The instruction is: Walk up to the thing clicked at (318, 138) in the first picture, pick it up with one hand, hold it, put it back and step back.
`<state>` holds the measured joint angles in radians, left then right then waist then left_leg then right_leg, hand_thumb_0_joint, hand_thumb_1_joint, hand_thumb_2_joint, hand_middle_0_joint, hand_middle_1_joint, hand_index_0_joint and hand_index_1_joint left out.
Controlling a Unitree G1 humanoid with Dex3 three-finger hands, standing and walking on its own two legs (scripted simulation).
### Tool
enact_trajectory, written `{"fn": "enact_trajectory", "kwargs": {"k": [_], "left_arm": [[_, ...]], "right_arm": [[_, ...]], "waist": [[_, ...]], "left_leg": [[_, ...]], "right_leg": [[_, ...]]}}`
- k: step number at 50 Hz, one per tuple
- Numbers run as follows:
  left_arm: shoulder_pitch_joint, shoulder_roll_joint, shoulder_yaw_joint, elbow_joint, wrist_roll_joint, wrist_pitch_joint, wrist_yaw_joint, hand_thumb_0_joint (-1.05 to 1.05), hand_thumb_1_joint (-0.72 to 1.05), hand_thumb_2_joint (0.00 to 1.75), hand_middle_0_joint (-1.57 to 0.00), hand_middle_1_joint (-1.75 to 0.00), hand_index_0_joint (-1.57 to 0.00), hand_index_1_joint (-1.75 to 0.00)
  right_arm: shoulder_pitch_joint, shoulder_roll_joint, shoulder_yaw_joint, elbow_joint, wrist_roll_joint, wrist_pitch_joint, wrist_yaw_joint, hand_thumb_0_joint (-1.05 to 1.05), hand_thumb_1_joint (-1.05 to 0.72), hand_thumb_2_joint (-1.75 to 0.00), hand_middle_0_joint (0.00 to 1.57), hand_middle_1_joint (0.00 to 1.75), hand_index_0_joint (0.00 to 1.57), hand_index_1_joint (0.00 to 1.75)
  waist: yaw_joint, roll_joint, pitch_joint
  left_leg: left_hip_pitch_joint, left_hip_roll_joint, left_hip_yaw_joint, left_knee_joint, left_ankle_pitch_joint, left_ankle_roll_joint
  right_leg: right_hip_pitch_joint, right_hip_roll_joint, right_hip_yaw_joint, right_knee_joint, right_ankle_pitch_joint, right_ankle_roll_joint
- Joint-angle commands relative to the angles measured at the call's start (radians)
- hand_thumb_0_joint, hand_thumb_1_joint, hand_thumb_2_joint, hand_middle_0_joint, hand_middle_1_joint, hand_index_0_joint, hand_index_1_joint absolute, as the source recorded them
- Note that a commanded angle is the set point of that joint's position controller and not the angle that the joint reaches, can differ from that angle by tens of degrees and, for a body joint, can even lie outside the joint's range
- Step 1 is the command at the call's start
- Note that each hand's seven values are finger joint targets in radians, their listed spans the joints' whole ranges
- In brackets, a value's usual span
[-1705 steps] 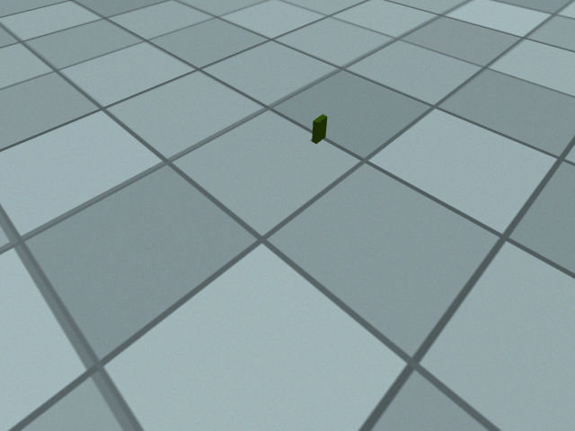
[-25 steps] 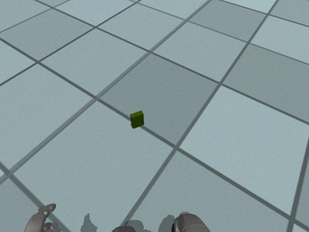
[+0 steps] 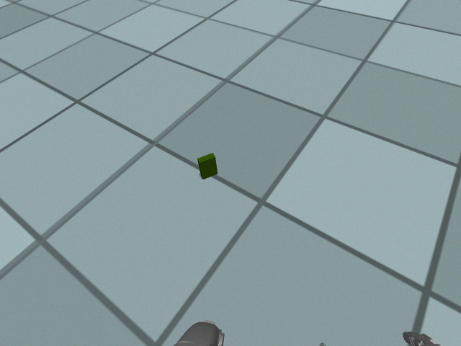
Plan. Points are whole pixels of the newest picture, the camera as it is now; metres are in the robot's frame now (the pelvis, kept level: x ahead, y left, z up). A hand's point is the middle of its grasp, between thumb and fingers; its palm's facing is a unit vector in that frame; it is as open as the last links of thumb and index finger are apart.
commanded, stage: step back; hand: left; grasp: from the side
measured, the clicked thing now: (207, 166) +1.04 +0.19 -0.69
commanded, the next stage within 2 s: stand in 0.98 s
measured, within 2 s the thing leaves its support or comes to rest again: neither
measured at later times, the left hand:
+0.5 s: hand out of the picture +0.00 +0.27 -0.14, palm faces +0.11 -0.92 -0.36, open 7.4 cm
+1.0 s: hand out of the picture +0.09 +0.29 -0.13, palm faces +0.08 -0.93 -0.36, open 7.4 cm
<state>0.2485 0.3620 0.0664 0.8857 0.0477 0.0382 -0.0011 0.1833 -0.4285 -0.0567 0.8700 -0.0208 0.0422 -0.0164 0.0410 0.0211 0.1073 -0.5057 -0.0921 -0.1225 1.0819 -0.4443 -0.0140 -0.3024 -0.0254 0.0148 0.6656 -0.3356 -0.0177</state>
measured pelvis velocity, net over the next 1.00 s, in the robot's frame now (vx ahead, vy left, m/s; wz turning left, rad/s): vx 0.00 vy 0.03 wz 0.06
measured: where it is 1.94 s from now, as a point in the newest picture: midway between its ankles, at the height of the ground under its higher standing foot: outside the picture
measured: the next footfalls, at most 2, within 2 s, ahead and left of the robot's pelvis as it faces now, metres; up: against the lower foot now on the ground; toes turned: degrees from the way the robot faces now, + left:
left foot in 0.12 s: +0.03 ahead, +0.14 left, +0.00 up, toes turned +3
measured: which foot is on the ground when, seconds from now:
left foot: up 0.00-0.10, down 0.12-1.00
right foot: down 0.00-1.00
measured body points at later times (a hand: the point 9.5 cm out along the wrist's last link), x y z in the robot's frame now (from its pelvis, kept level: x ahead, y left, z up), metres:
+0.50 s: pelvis -0.03 +0.01 +0.01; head -0.03 +0.00 +0.46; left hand +0.00 +0.32 -0.11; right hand +0.07 -0.29 -0.12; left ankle -0.03 +0.13 -0.71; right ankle +0.00 -0.11 -0.73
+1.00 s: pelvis +0.00 +0.03 +0.01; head +0.01 +0.03 +0.46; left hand +0.09 +0.34 -0.11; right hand +0.13 -0.26 -0.11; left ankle -0.01 +0.14 -0.73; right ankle +0.00 -0.11 -0.73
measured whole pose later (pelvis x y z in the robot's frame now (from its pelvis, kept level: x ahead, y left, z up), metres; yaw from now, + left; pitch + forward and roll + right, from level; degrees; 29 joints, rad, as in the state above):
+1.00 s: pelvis +0.00 +0.03 +0.01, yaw +4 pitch -2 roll +0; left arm 0.08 0.36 0.03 1.07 0.01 -0.02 0.00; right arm 0.06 -0.32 -0.03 1.08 -0.02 -0.02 0.01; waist 0.01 0.00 0.06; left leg -0.17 -0.01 -0.01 0.49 -0.28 0.01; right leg -0.16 -0.03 0.00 0.47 -0.27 0.02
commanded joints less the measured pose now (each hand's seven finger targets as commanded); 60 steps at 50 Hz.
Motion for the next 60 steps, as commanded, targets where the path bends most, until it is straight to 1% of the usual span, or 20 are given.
{"fn": "enact_trajectory", "kwargs": {"k": [1,3,5,6,7,8,9,15,16,17,18,26,27,28,29,33,36,48,54,60], "left_arm": [[-0.036,0.302,0.093,-0.092,0.007,-0.059,0.023,0.00,0.90,0.90,-0.20,-0.30,-0.20,-0.30],[-0.029,0.304,0.088,-0.080,-0.001,-0.055,0.016,0.00,0.90,0.90,-0.20,-0.30,-0.20,-0.30],[-0.066,0.289,0.069,-0.077,-0.010,-0.045,0.009,0.00,0.90,0.90,-0.20,-0.30,-0.20,-0.30],[-0.040,0.237,0.048,-0.076,-0.009,-0.042,0.007,0.00,0.90,0.90,-0.20,-0.30,-0.20,-0.30],[-0.061,0.179,0.029,-0.074,-0.023,-0.046,0.001,0.00,0.90,0.90,-0.20,-0.30,-0.20,-0.30],[-0.134,0.240,0.051,-0.058,-0.029,-0.047,0.007,0.00,0.90,0.90,-0.20,-0.30,-0.20,-0.30],[-0.134,0.254,0.054,-0.053,-0.024,-0.050,0.003,0.00,0.90,0.90,-0.20,-0.30,-0.20,-0.30],[0.003,0.191,0.048,0.049,-0.022,-0.085,0.001,0.00,0.90,0.90,-0.20,-0.30,-0.20,-0.30],[0.022,0.217,0.058,0.056,-0.011,-0.092,0.009,0.00,0.90,0.90,-0.20,-0.30,-0.20,-0.30],[0.018,0.297,0.070,0.057,-0.004,-0.097,0.016,0.00,0.90,0.90,-0.20,-0.30,-0.20,-0.30],[-0.048,0.341,0.076,0.036,-0.003,-0.099,0.014,0.00,0.90,0.90,-0.20,-0.30,-0.20,-0.30],[-0.140,0.224,0.034,0.028,-0.019,-0.083,0.002,0.00,0.90,0.90,-0.20,-0.30,-0.20,-0.30],[-0.131,0.189,0.020,0.026,-0.022,-0.082,-0.001,0.00,0.90,0.90,-0.20,-0.30,-0.20,-0.30],[-0.126,0.146,0.008,0.030,-0.039,-0.076,-0.005,0.00,0.90,0.90,-0.20,-0.30,-0.20,-0.30],[-0.143,0.191,0.023,0.050,-0.039,-0.071,0.000,0.00,0.90,0.90,-0.20,-0.30,-0.20,-0.30],[-0.111,0.198,0.019,0.085,-0.038,-0.094,0.007,0.00,0.90,0.90,-0.20,-0.30,-0.20,-0.30],[-0.143,0.221,0.022,0.091,-0.041,-0.093,0.011,0.00,0.90,0.90,-0.20,-0.30,-0.20,-0.30],[-0.199,0.211,0.008,0.129,-0.035,-0.083,0.018,0.00,0.90,0.90,-0.20,-0.30,-0.20,-0.30],[-0.218,0.188,-0.017,0.154,-0.045,-0.080,0.016,0.00,0.90,0.90,-0.20,-0.30,-0.20,-0.30],[-0.233,0.196,-0.023,0.173,-0.040,-0.080,0.013,0.00,0.90,0.90,-0.20,-0.30,-0.20,-0.30]], "right_arm": [[-0.045,-0.153,-0.042,-0.070,-0.013,-0.032,0.005,0.00,-0.90,-0.90,0.20,0.30,0.20,0.30],[-0.043,-0.140,-0.042,-0.049,-0.016,-0.044,0.013,0.00,-0.90,-0.90,0.20,0.30,0.20,0.30],[0.045,-0.121,-0.049,0.014,-0.014,-0.058,0.014,0.00,-0.90,-0.90,0.20,0.30,0.20,0.30],[0.067,-0.145,-0.065,0.034,-0.021,-0.064,0.012,0.00,-0.90,-0.90,0.20,0.30,0.20,0.30],[0.051,-0.215,-0.076,0.028,-0.026,-0.067,0.011,0.00,-0.90,-0.90,0.20,0.30,0.20,0.30],[0.022,-0.277,-0.080,0.017,-0.018,-0.067,0.016,0.00,-0.90,-0.90,0.20,0.30,0.20,0.30],[-0.025,-0.258,-0.076,0.004,-0.022,-0.075,0.018,0.00,-0.90,-0.90,0.20,0.30,0.20,0.30],[-0.082,-0.140,-0.031,0.021,-0.006,-0.058,0.026,0.00,-0.90,-0.90,0.20,0.30,0.20,0.30],[-0.052,-0.104,-0.020,0.019,-0.001,-0.054,0.024,0.00,-0.90,-0.90,0.20,0.30,0.20,0.30],[-0.073,-0.084,-0.018,0.013,0.001,-0.050,0.021,0.00,-0.90,-0.90,0.20,0.30,0.20,0.30],[-0.050,-0.128,-0.034,0.032,-0.004,-0.047,0.015,0.00,-0.90,-0.90,0.20,0.30,0.20,0.30],[0.042,-0.102,-0.043,0.104,-0.015,-0.081,0.021,0.00,-0.90,-0.90,0.20,0.30,0.20,0.30],[0.042,-0.124,-0.050,0.103,-0.024,-0.087,0.014,0.00,-0.90,-0.90,0.20,0.30,0.20,0.30],[-0.023,-0.172,-0.048,0.087,-0.025,-0.093,0.010,0.00,-0.90,-0.90,0.20,0.30,0.20,0.30],[-0.064,-0.203,-0.050,0.081,-0.014,-0.090,0.013,0.00,-0.90,-0.90,0.20,0.30,0.20,0.30],[-0.107,-0.141,-0.022,0.095,-0.003,-0.089,0.013,0.00,-0.90,-0.90,0.20,0.30,0.20,0.30],[-0.067,-0.127,-0.020,0.121,0.003,-0.086,0.004,0.00,-0.90,-0.90,0.20,0.30,0.20,0.30],[-0.156,-0.111,-0.023,0.145,0.003,-0.074,0.007,0.00,-0.90,-0.90,0.20,0.30,0.20,0.30],[-0.162,-0.124,-0.007,0.170,0.016,-0.083,0.008,0.00,-0.90,-0.90,0.20,0.30,0.20,0.30],[-0.189,-0.115,0.002,0.185,0.015,-0.078,0.012,0.00,-0.90,-0.90,0.20,0.30,0.20,0.30]], "waist": [[0.033,-0.189,-0.086],[0.030,-0.218,-0.085],[-0.026,-0.182,-0.104],[-0.034,-0.107,-0.109],[-0.040,0.093,-0.092],[-0.070,0.130,-0.054],[-0.051,0.086,0.004],[0.009,0.086,-0.071],[0.011,-0.003,-0.083],[0.019,-0.148,-0.051],[0.002,-0.135,0.004],[-0.059,-0.116,-0.086],[-0.061,-0.057,-0.115],[-0.033,0.084,-0.105],[-0.024,0.067,-0.067],[-0.004,0.079,-0.129],[-0.031,0.052,-0.170],[-0.032,-0.036,-0.161],[-0.041,-0.017,-0.196],[-0.037,-0.017,-0.165]], "left_leg": [[-0.028,0.085,0.027,-0.230,-0.068,-0.008],[0.093,0.094,0.079,-0.428,-0.124,0.006],[0.323,0.057,0.144,-0.716,0.062,0.032],[0.464,0.078,0.067,-0.726,0.094,0.052],[0.465,0.263,-0.283,-0.785,-0.199,0.131],[0.226,0.400,-0.415,-0.871,-0.437,0.234],[0.133,0.400,-0.396,-0.889,-0.414,0.237],[0.105,0.222,-0.055,-0.670,-0.074,0.097],[0.038,0.179,-0.010,-0.543,-0.038,0.067],[-0.053,0.069,0.033,-0.385,-0.073,0.037],[0.047,0.080,0.023,-0.266,-0.120,0.024],[0.360,0.091,0.089,-0.673,0.160,0.030],[0.403,0.163,-0.008,-0.723,0.186,0.042],[0.337,0.300,-0.227,-0.799,0.077,0.097],[0.209,0.356,-0.249,-0.804,-0.014,0.165],[0.236,0.236,-0.027,-0.665,0.408,0.073],[0.284,0.199,0.021,-0.631,0.521,0.042],[0.332,0.197,0.046,-0.662,0.437,0.050],[0.464,0.226,0.023,-0.732,0.662,0.038],[0.436,0.218,0.027,-0.791,0.517,0.030]], "right_leg": [[0.159,-0.233,0.305,-0.276,-0.231,-0.178],[0.110,-0.253,0.305,-0.288,-0.230,-0.184],[0.021,-0.196,0.199,-0.205,-0.127,-0.131],[-0.104,-0.157,0.154,-0.128,-0.121,-0.092],[-0.275,-0.047,0.055,-0.037,-0.202,-0.008],[-0.167,-0.005,-0.019,0.119,-0.234,0.001],[-0.127,-0.016,0.033,0.193,-0.227,-0.005],[0.218,0.039,-0.035,-0.245,0.025,-0.011],[0.298,-0.034,0.098,-0.313,-0.001,-0.023],[0.221,-0.209,0.402,-0.430,-0.260,-0.093],[0.014,-0.343,0.515,-0.489,-0.468,-0.185],[-0.043,-0.152,0.113,-0.243,0.028,-0.089],[-0.057,-0.117,0.070,-0.150,0.143,-0.058],[-0.087,-0.024,0.002,-0.076,0.025,-0.004],[0.008,0.004,-0.021,-0.054,-0.111,-0.002],[0.189,-0.051,0.034,-0.210,0.223,-0.020],[0.216,-0.085,0.054,-0.175,0.372,-0.038],[0.211,-0.100,0.067,-0.244,0.375,-0.026],[0.250,-0.101,0.051,-0.301,0.495,0.005],[0.259,-0.108,0.059,-0.365,0.385,0.011]]}}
